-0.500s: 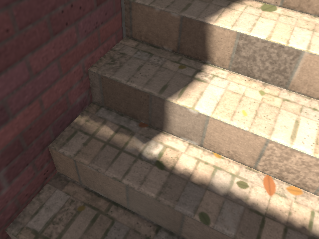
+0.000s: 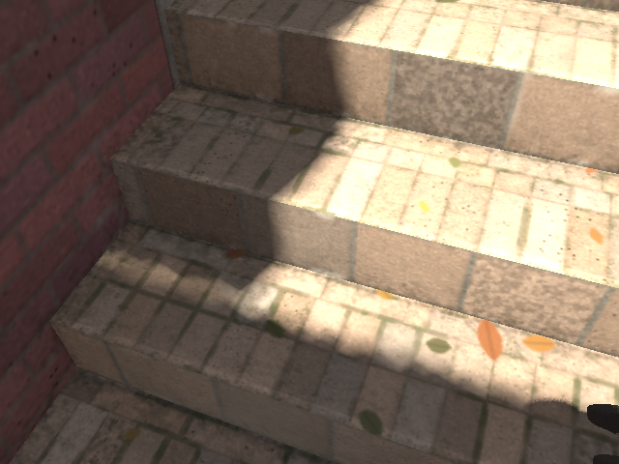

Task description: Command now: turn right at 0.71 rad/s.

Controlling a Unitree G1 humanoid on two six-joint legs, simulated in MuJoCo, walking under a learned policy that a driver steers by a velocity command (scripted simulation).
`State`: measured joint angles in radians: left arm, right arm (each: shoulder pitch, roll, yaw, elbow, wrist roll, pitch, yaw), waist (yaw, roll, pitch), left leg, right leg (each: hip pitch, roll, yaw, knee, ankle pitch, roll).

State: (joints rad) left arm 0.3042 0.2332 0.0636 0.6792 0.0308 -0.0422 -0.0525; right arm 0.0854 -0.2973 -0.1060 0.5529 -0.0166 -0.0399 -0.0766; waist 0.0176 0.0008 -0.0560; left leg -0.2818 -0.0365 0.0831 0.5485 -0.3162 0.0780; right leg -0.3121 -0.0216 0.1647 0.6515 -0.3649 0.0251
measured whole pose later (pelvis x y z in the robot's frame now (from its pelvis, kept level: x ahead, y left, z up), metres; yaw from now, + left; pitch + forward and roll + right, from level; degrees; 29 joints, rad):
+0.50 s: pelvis +0.04 -0.07 +0.00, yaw -27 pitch +6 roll +1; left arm 0.13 0.23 0.05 0.59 0.01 0.02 -0.01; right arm 0.32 -0.32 -0.08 0.84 -0.06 -0.10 -0.01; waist -0.04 0.03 -0.08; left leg -0.06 0.17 0.50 0.42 -0.37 -0.08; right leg -0.60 -0.11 -0.09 1.08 -0.41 -0.13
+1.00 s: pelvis +0.28 -0.23 +0.14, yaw -30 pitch +4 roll +1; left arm -0.05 0.22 0.07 0.57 0.09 -0.05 0.06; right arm 0.39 -0.33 -0.09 0.76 0.01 0.00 0.01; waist -0.10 0.06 0.00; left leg -0.32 -0.19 0.08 0.76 -0.51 0.19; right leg -0.87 0.06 0.08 2.23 -0.43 -0.08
